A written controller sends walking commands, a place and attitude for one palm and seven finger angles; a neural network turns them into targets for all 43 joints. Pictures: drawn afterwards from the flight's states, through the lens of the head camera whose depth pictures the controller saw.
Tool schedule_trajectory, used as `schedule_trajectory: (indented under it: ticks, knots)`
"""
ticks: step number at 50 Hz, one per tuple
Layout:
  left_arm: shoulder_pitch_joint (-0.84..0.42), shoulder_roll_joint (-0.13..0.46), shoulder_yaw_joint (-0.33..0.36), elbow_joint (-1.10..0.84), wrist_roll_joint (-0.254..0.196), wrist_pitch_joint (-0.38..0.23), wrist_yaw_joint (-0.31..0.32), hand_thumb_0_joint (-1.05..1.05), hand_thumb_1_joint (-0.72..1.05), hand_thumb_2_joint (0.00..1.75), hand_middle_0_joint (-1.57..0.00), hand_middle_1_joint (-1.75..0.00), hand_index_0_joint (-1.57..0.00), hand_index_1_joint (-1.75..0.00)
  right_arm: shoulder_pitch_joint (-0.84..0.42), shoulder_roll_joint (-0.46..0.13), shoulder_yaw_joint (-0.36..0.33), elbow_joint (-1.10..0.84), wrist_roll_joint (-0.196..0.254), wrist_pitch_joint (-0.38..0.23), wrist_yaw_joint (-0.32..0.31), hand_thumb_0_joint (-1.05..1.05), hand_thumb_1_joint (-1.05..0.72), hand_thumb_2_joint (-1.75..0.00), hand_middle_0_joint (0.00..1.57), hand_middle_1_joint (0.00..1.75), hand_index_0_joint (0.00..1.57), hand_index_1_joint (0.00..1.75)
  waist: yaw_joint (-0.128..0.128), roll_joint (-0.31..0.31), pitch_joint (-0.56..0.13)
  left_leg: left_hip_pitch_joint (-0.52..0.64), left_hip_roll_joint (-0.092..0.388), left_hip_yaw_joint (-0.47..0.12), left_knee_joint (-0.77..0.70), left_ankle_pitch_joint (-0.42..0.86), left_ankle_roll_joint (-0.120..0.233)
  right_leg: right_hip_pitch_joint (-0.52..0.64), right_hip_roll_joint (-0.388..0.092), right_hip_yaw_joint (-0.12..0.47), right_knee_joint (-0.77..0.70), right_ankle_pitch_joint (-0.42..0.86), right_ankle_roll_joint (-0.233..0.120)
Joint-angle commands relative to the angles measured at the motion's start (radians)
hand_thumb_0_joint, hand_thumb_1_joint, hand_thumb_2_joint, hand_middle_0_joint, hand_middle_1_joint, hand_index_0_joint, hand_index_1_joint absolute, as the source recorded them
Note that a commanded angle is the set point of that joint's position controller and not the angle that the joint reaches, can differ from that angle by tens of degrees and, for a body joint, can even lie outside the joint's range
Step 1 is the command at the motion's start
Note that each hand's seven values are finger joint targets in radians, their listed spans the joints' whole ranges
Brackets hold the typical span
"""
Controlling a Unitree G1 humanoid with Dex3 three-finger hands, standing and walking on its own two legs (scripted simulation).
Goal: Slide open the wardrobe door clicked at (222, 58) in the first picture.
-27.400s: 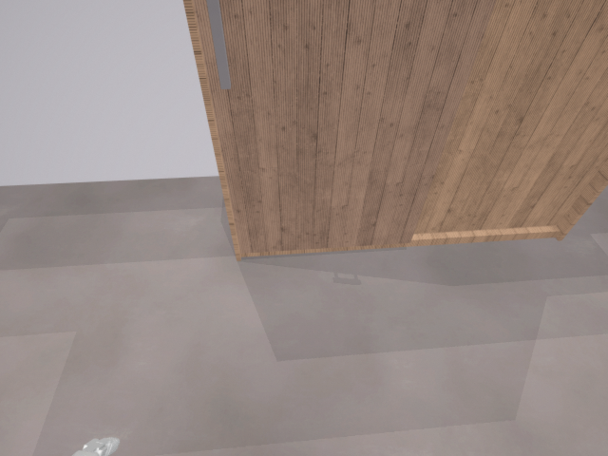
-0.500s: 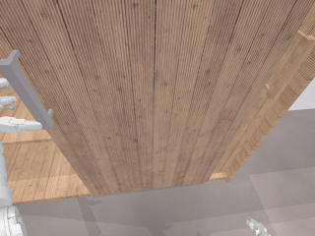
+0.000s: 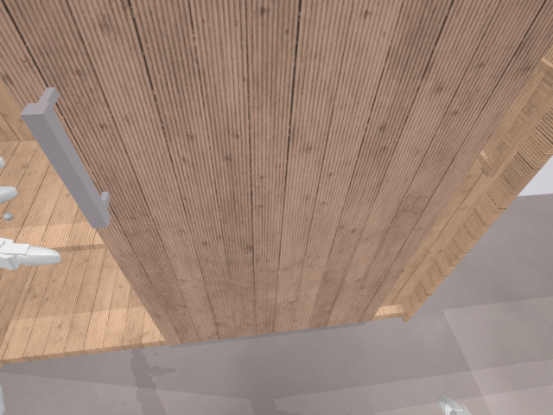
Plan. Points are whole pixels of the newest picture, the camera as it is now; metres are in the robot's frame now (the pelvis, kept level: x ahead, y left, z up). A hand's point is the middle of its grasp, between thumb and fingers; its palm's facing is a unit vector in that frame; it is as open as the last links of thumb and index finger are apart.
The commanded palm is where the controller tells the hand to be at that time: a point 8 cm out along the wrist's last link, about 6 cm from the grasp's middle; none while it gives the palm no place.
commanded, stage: slip the hand off the handle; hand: left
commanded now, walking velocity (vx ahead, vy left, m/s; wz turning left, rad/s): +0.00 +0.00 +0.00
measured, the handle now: (78, 164) +0.41 +0.32 +0.14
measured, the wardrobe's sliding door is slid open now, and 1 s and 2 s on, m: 0.55 0.55 0.55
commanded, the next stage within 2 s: draw the hand back to the body in 0.42 s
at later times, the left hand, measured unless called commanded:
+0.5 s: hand out of the picture +0.23 +0.34 +0.14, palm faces +0.53 -0.82 -0.22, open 14.7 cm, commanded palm +0.19 +0.38 +0.14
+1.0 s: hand out of the picture +0.19 +0.30 +0.16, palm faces +0.21 -0.97 -0.08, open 14.7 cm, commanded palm +0.15 +0.34 +0.16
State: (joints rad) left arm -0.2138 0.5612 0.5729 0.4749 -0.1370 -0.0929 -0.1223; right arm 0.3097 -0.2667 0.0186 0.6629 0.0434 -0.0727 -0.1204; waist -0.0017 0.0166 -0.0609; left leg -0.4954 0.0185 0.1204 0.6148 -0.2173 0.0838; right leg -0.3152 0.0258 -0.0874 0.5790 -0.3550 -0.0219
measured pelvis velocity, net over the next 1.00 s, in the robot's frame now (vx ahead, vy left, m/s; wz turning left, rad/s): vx -0.02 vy -0.02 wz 0.03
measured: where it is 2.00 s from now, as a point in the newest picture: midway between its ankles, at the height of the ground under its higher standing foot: outside the picture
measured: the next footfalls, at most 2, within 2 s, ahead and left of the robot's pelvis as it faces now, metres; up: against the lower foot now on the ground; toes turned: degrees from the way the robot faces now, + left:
none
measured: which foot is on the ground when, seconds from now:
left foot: down 0.00-1.00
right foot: down 0.00-1.00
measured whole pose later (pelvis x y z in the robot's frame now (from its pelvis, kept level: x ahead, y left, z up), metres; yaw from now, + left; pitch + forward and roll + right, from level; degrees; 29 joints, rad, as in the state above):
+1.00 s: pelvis -0.02 -0.02 +0.00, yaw +2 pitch -3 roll -2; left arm 0.17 0.49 0.54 0.09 -0.41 0.04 -0.44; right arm 0.27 -0.29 0.05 0.64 0.09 -0.29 -0.12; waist 0.05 0.06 -0.06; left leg -0.34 0.03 0.08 0.57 -0.19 0.05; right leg -0.15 0.05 -0.12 0.52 -0.33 -0.05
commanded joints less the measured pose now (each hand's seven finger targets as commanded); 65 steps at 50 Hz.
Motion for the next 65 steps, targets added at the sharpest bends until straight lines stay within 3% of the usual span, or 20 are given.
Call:
schedule_trajectory:
  ticks: [1, 4, 7, 13, 20, 27, 28, 29, 31, 33, 35, 38, 43, 52, 53, 54, 55, 56, 59, 65]
  knots:
    - [-0.116, 0.335, 0.104, -0.398, -0.029, -0.036, 0.059, 0.00, -0.55, 0.20, -0.25, -1.15, -0.25, -1.15, -0.113, -0.137, -0.046, -0.154, -0.003, -0.082, -0.015, 0.00, -0.90, -0.90, 0.20, 0.30, 0.20, 0.30, 0.058, 0.138, -0.244, 0.411, 0.046, -0.222, -0.123, 0.140, -0.041, -0.119, 0.009, 0.028, -0.080, 0.151, -0.001]
    - [-0.066, 0.254, 0.055, -0.464, -0.040, 0.013, 0.063, 0.00, -0.55, 0.20, -0.25, -1.15, -0.25, -1.15, -0.146, -0.128, -0.041, -0.157, 0.002, -0.098, -0.019, 0.00, -0.90, -0.90, 0.20, 0.30, 0.20, 0.30, 0.054, 0.140, -0.198, 0.423, 0.053, -0.247, -0.149, 0.085, -0.054, -0.139, 0.004, 0.023, -0.081, 0.132, 0.002]
    - [-0.131, 0.178, -0.033, -0.525, -0.035, 0.054, 0.076, 0.00, -0.55, 0.20, -0.25, -1.15, -0.25, -1.15, -0.169, -0.120, -0.026, -0.152, 0.005, -0.113, -0.029, 0.00, -0.90, -0.90, 0.20, 0.30, 0.20, 0.30, 0.027, 0.117, -0.157, 0.432, 0.058, -0.279, -0.180, -0.026, -0.060, -0.161, -0.001, 0.025, -0.088, 0.102, 0.006]
    - [-0.148, 0.130, -0.101, -0.577, -0.007, 0.077, 0.097, 0.00, -0.55, 0.20, -0.25, -1.15, -0.25, -1.15, -0.197, -0.110, -0.008, -0.140, 0.003, -0.136, -0.039, 0.00, -0.90, -0.90, 0.20, 0.30, 0.20, 0.30, 0.027, 0.121, -0.138, 0.449, 0.050, -0.301, -0.217, -0.150, -0.068, -0.143, -0.010, 0.034, -0.102, 0.062, 0.001]
    - [-0.070, 0.185, -0.031, -0.585, -0.008, 0.092, 0.115, 0.00, -0.55, 0.20, -0.25, -1.15, -0.25, -1.15, -0.222, -0.100, 0.005, -0.139, 0.002, -0.139, -0.038, 0.00, -0.90, -0.90, 0.20, 0.30, 0.20, 0.30, 0.057, 0.114, -0.115, 0.401, 0.027, -0.251, -0.228, -0.159, -0.064, -0.067, -0.009, 0.036, -0.141, 0.061, -0.009]
    - [-0.017, 0.207, 0.012, -0.530, -0.032, 0.086, 0.086, 0.00, -0.55, 0.20, -0.25, -1.15, -0.25, -1.15, -0.218, -0.102, 0.001, -0.142, 0.006, -0.143, -0.034, 0.00, -0.90, -0.90, 0.20, 0.30, 0.20, 0.30, 0.056, 0.097, -0.096, 0.381, 0.018, -0.217, -0.202, -0.096, -0.055, -0.066, -0.006, 0.038, -0.156, 0.066, -0.006]
    - [-0.021, 0.148, -0.048, -0.502, -0.136, 0.080, -0.036, 0.00, -0.55, 0.20, -0.25, -1.15, -0.25, -1.15, -0.214, -0.118, 0.007, -0.137, 0.023, -0.153, -0.040, 0.00, -0.90, -0.90, 0.20, 0.30, 0.20, 0.30, 0.011, 0.079, -0.130, 0.419, 0.017, -0.208, -0.188, -0.050, -0.055, -0.035, -0.009, 0.042, -0.170, 0.093, -0.005]
    - [-0.041, 0.207, -0.010, -0.526, -0.158, 0.071, -0.098, 0.00, -0.55, 0.20, -0.25, -1.15, -0.25, -1.15, -0.225, -0.118, 0.008, -0.141, 0.031, -0.164, -0.047, 0.00, -0.90, -0.90, 0.20, 0.30, 0.20, 0.30, 0.033, 0.092, -0.148, 0.423, 0.014, -0.203, -0.173, -0.032, -0.048, -0.022, -0.006, 0.047, -0.171, 0.098, -0.004]
    - [-0.045, 0.226, -0.010, -0.541, -0.198, 0.067, -0.194, 0.00, -0.55, 0.20, -0.25, -1.15, -0.25, -1.15, -0.228, -0.118, 0.016, -0.154, 0.037, -0.187, -0.055, 0.00, -0.90, -0.90, 0.20, 0.30, 0.20, 0.30, 0.033, 0.131, -0.151, 0.436, 0.006, -0.191, -0.155, 0.023, -0.039, -0.011, -0.005, 0.051, -0.180, 0.128, -0.005]
    - [-0.021, 0.251, 0.007, -0.522, -0.233, 0.060, -0.277, 0.00, -0.55, 0.20, -0.25, -1.15, -0.25, -1.15, -0.223, -0.119, 0.022, -0.160, 0.040, -0.209, -0.056, 0.00, -0.90, -0.90, 0.20, 0.30, 0.20, 0.30, 0.032, 0.111, -0.109, 0.427, 0.007, -0.195, -0.158, 0.012, -0.036, -0.021, -0.006, 0.055, -0.194, 0.114, -0.002]
    - [0.027, 0.331, 0.097, -0.460, -0.262, 0.044, -0.348, 0.00, -0.55, 0.20, -0.25, -1.15, -0.25, -1.15, -0.205, -0.136, 0.015, -0.154, 0.039, -0.226, -0.049, 0.00, -0.90, -0.90, 0.20, 0.30, 0.20, 0.30, 0.044, 0.107, -0.087, 0.398, 0.003, -0.190, -0.141, 0.040, -0.033, 0.000, -0.010, 0.071, -0.204, 0.129, 0.002]
    - [0.128, 0.299, 0.118, -0.489, -0.297, 0.037, -0.385, 0.00, -0.55, 0.20, -0.25, -1.15, -0.25, -1.15, -0.207, -0.124, 0.008, -0.189, 0.043, -0.256, -0.020, 0.00, -0.90, -0.90, 0.20, 0.30, 0.20, 0.30, 0.062, 0.105, -0.097, 0.390, 0.001, -0.186, -0.132, 0.053, -0.032, -0.009, -0.015, 0.081, -0.196, 0.136, 0.013]
    - [0.196, 0.224, 0.094, -0.511, -0.315, 0.073, -0.341, 0.00, -0.55, 0.20, -0.25, -1.15, -0.25, -1.15, -0.206, -0.130, -0.004, -0.207, 0.053, -0.272, -0.001, 0.00, -0.90, -0.90, 0.20, 0.30, 0.20, 0.30, 0.056, 0.068, -0.024, 0.338, 0.013, -0.184, -0.123, -0.043, -0.039, -0.066, -0.030, 0.123, -0.226, 0.007, 0.033]
    - [0.181, 0.215, 0.072, -0.695, -0.286, 0.076, -0.293, 0.00, -0.37, 0.29, -0.24, -1.04, -0.24, -1.04, -0.212, -0.121, 0.002, -0.194, 0.046, -0.300, -0.012, 0.00, -0.90, -0.90, 0.20, 0.30, 0.20, 0.30, 0.052, 0.096, -0.033, 0.375, 0.013, -0.182, -0.126, -0.013, -0.033, -0.050, -0.030, 0.120, -0.225, 0.041, 0.036]
    - [0.170, 0.309, 0.081, -0.749, -0.088, 0.025, -0.073, 0.00, -0.33, 0.31, -0.24, -1.02, -0.24, -1.02, -0.211, -0.122, -0.013, -0.172, 0.001, -0.277, 0.010, 0.00, -0.90, -0.90, 0.20, 0.30, 0.20, 0.30, 0.077, 0.123, 0.095, 0.322, 0.005, -0.185, -0.146, -0.069, -0.048, -0.092, -0.043, 0.158, -0.322, -0.018, 0.002]
    - [0.273, 0.146, -0.014, -0.723, -0.076, 0.017, 0.014, 0.00, -0.30, 0.32, -0.24, -1.00, -0.24, -1.00, -0.224, -0.114, -0.012, -0.173, -0.002, -0.271, 0.015, 0.00, -0.90, -0.90, 0.20, 0.30, 0.20, 0.30, 0.052, 0.108, 0.127, 0.328, 0.013, -0.180, -0.167, -0.123, -0.057, -0.100, -0.063, 0.137, -0.329, -0.058, -0.005]
    - [0.309, 0.131, -0.019, -0.768, -0.047, 0.003, 0.078, 0.00, -0.26, 0.34, -0.24, -0.98, -0.24, -0.98, -0.227, -0.125, -0.023, -0.167, -0.004, -0.261, 0.016, 0.00, -0.90, -0.90, 0.20, 0.30, 0.20, 0.30, 0.067, 0.060, 0.093, 0.348, 0.020, -0.181, -0.179, -0.129, -0.053, -0.057, -0.066, 0.130, -0.328, -0.044, -0.010]
    - [0.376, 0.104, -0.030, -0.794, -0.034, -0.008, 0.123, 0.00, -0.22, 0.36, -0.24, -0.96, -0.24, -0.96, -0.228, -0.116, -0.025, -0.167, -0.004, -0.250, 0.017, 0.00, -0.90, -0.90, 0.20, 0.30, 0.20, 0.30, 0.060, 0.072, 0.087, 0.369, 0.023, -0.168, -0.187, -0.118, -0.051, -0.050, -0.066, 0.126, -0.325, -0.035, -0.008]
    - [0.401, 0.093, -0.042, -0.928, 0.010, -0.045, 0.206, 0.00, -0.12, 0.41, -0.24, -0.89, -0.24, -0.89, -0.223, -0.115, -0.027, -0.163, -0.013, -0.228, 0.028, 0.00, -0.90, -0.90, 0.20, 0.30, 0.20, 0.30, 0.066, 0.137, -0.025, 0.436, 0.030, -0.181, -0.240, -0.101, -0.051, 0.028, -0.052, 0.102, -0.274, 0.049, -0.012]
    - [0.423, 0.047, -0.091, -0.955, 0.046, -0.049, 0.256, 0.00, 0.10, 0.51, -0.23, -0.77, -0.23, -0.77, -0.230, -0.113, -0.031, -0.150, -0.020, -0.178, 0.026, 0.00, -0.90, -0.90, 0.20, 0.30, 0.20, 0.30, 0.059, 0.058, -0.008, 0.479, 0.038, -0.176, -0.278, -0.007, -0.045, 0.077, -0.035, 0.085, -0.279, 0.127, -0.008]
